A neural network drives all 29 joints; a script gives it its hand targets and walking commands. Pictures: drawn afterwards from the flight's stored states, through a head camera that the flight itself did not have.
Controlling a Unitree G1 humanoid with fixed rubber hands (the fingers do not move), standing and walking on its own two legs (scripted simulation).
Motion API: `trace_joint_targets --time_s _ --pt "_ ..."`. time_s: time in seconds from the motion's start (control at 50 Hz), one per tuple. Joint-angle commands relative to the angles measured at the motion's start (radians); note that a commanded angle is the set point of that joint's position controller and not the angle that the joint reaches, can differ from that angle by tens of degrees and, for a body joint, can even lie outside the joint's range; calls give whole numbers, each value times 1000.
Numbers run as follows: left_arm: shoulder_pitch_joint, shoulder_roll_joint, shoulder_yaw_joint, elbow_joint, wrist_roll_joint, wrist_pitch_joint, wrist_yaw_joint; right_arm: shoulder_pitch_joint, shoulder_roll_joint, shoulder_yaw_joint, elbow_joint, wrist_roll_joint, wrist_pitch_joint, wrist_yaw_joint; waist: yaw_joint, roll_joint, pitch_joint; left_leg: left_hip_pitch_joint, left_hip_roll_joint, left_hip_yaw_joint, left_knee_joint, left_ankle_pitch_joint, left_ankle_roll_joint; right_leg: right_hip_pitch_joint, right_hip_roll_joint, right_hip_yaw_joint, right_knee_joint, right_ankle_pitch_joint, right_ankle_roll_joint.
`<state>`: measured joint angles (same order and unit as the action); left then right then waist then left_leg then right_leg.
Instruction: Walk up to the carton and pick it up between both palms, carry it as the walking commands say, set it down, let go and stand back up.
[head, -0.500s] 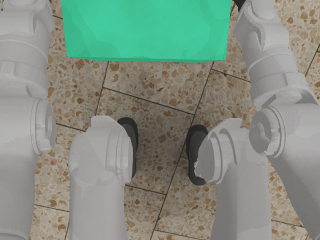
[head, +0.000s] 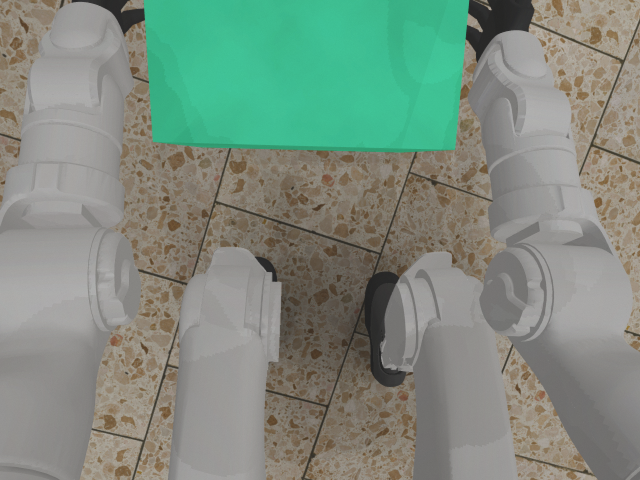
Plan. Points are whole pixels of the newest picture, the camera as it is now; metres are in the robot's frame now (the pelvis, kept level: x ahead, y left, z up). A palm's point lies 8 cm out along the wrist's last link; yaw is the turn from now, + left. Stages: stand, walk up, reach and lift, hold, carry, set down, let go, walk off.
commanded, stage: reach and lift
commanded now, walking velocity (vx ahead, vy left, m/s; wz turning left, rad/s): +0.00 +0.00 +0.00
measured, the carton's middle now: (306, 33) +0.56 +0.07 -0.20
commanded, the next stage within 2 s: none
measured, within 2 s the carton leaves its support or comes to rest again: neither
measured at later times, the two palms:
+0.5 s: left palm out of the picture +0.51 +0.25 -0.04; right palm (566, 17) +0.53 -0.12 -0.03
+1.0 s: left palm out of the picture +0.49 +0.24 +0.04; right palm out of the picture +0.51 -0.13 +0.05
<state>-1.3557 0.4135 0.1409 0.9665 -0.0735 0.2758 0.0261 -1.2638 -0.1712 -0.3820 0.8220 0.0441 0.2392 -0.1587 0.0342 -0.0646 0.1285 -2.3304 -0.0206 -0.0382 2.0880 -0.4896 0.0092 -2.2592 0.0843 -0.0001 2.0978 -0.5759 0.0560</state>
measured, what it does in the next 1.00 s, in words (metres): rises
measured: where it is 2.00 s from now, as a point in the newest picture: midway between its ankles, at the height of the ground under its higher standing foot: (321, 341)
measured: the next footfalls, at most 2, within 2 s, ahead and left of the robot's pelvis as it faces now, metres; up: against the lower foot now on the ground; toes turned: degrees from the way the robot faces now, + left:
none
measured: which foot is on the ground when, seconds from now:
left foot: down 0.00-1.00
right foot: down 0.00-1.00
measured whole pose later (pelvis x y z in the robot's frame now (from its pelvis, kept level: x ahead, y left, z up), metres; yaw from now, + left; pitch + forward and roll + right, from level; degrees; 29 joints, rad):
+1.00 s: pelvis +0.01 +0.00 +0.11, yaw +1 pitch +47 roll -3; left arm -1.06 0.23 0.35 0.77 0.11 0.39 -0.01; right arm -1.00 -0.03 -0.51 0.63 -0.13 0.35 -0.05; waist 0.00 -0.05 -0.21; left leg -2.08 -0.06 -0.05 1.70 -0.44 0.00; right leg -2.03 0.11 0.05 1.71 -0.51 0.06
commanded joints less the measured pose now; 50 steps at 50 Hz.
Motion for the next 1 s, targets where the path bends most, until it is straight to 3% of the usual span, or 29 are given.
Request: trace_joint_targets --time_s 0.0,0.22,0.38,0.98 --pt "-545 -943 -287 -270 -107 -31 -291 -662 875 431 -146 96 8 295 38 113 -1264 813 -37 78 -181 324 -9 453 64 -108 -161 245 -44" --pt "-458 -1013 -256 -266 -58 19 -302 -574 921 416 -164 50 51 326 17 125 -1301 849 -57 85 -273 319 -11 427 72 -110 -260 229 -43" --pt "-436 -1022 -223 -265 -23 37 -312 -538 945 398 -157 22 74 348 19 108 -1298 845 -64 94 -344 272 -7 456 72 -103 -338 204 -43" --pt "-275 -1129 -209 -283 20 80 -328 -335 1022 398 -158 -24 122 405 1 108 -1327 1008 -86 102 -559 273 -19 623 80 -84 -564 225 -38"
